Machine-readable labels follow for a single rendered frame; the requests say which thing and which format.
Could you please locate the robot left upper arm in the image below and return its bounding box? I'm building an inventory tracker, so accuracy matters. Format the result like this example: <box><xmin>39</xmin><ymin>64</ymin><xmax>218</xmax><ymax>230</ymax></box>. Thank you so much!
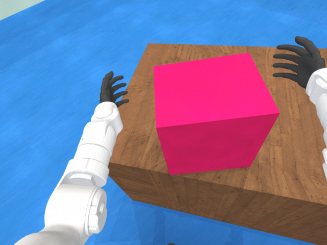
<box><xmin>14</xmin><ymin>184</ymin><xmax>107</xmax><ymax>245</ymax></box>

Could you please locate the right robot forearm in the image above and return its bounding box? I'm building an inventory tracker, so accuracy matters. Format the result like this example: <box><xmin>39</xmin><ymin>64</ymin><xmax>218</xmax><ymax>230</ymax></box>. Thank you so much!
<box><xmin>306</xmin><ymin>68</ymin><xmax>327</xmax><ymax>148</ymax></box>

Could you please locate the robot right hand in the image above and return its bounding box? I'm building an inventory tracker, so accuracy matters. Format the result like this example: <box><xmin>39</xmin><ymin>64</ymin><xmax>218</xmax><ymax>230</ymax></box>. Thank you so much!
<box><xmin>273</xmin><ymin>36</ymin><xmax>325</xmax><ymax>89</ymax></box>

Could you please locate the pedestal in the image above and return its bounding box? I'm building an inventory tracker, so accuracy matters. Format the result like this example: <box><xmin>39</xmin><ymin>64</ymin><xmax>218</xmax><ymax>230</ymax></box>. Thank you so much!
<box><xmin>108</xmin><ymin>43</ymin><xmax>327</xmax><ymax>245</ymax></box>

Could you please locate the robot left hand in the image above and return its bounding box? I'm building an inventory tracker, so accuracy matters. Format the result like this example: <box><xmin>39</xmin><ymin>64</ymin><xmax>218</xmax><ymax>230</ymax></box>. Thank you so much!
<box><xmin>100</xmin><ymin>71</ymin><xmax>129</xmax><ymax>108</ymax></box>

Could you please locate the carton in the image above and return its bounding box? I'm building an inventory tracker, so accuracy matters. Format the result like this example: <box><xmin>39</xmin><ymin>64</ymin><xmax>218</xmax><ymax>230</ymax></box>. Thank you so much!
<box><xmin>153</xmin><ymin>53</ymin><xmax>280</xmax><ymax>175</ymax></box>

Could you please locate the left robot forearm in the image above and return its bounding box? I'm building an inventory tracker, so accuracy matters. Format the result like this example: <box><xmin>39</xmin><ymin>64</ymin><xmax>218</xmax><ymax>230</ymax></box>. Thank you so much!
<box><xmin>44</xmin><ymin>102</ymin><xmax>123</xmax><ymax>223</ymax></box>

